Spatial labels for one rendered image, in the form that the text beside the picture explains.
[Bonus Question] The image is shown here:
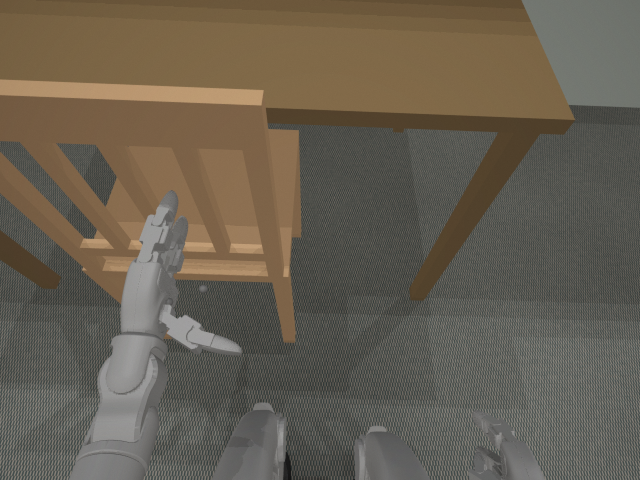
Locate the left robot forearm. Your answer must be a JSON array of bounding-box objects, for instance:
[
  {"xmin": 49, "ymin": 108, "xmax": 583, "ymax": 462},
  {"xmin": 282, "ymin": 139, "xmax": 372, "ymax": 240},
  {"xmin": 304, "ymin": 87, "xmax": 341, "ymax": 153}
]
[{"xmin": 69, "ymin": 332, "xmax": 168, "ymax": 480}]

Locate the right robot hand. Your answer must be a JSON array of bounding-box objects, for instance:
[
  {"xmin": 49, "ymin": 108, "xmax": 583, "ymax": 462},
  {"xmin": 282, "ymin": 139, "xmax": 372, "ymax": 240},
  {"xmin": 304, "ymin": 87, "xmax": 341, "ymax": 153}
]
[{"xmin": 468, "ymin": 410, "xmax": 545, "ymax": 480}]

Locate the table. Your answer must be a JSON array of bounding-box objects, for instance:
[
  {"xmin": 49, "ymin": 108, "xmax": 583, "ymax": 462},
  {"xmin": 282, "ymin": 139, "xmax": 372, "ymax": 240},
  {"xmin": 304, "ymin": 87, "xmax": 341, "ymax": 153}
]
[{"xmin": 0, "ymin": 0, "xmax": 575, "ymax": 301}]

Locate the robot right shin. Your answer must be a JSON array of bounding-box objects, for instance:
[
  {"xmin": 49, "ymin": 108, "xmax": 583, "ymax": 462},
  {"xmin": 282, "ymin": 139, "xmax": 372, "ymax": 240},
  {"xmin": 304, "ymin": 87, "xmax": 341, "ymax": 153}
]
[{"xmin": 366, "ymin": 426, "xmax": 387, "ymax": 436}]

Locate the chair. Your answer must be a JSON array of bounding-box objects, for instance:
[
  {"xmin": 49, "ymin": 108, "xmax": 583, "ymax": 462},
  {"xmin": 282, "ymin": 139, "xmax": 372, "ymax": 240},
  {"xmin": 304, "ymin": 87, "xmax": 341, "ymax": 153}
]
[{"xmin": 0, "ymin": 79, "xmax": 301, "ymax": 343}]

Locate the left robot hand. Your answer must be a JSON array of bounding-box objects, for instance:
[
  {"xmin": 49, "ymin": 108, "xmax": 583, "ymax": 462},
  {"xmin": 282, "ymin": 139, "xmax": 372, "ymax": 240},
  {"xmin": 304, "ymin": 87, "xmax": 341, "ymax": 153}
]
[{"xmin": 121, "ymin": 190, "xmax": 242, "ymax": 356}]

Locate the robot left thigh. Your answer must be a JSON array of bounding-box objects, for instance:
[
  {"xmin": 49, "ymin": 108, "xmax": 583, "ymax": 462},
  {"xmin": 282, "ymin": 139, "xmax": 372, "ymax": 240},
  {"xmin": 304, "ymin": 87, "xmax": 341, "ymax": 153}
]
[{"xmin": 212, "ymin": 410, "xmax": 287, "ymax": 480}]

